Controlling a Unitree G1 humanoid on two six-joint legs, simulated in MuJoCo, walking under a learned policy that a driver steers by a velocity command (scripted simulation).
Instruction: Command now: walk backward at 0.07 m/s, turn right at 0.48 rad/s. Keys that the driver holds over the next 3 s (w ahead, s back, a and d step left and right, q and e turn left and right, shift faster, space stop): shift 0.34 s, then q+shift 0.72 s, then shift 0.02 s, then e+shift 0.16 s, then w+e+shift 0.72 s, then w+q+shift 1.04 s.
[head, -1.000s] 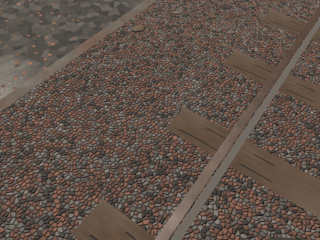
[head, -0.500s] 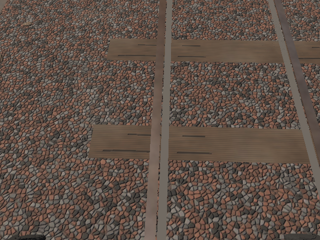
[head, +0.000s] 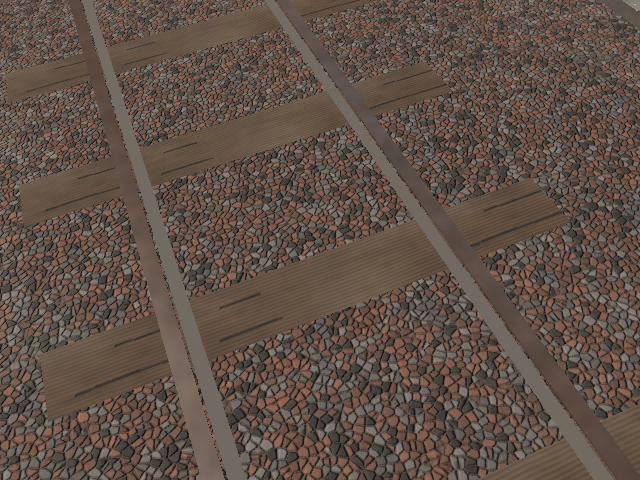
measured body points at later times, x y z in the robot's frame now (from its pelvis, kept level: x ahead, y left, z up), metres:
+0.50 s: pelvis -0.05 +0.01 +0.00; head -0.02 +0.00 +0.45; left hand +0.08 +0.28 -0.11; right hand +0.05 -0.25 -0.12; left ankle -0.07 +0.12 -0.73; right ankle -0.09 -0.14 -0.74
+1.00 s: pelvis -0.08 +0.05 +0.01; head -0.04 +0.10 +0.45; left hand +0.00 +0.38 -0.09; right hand +0.16 -0.17 -0.07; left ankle -0.08 +0.13 -0.73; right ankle +0.00 -0.10 -0.66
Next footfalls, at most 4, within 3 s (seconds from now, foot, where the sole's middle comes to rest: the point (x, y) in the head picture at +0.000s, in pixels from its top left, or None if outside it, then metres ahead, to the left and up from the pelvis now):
0.08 left None -0.03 0.12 -0.77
0.42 right None -0.05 -0.14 -0.77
0.76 left None -0.04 0.14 -0.77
1.24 right None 0.07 -0.04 -0.77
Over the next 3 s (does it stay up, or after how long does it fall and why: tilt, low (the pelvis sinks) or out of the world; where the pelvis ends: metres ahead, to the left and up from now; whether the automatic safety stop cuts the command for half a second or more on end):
stays up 1.27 0.08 0.00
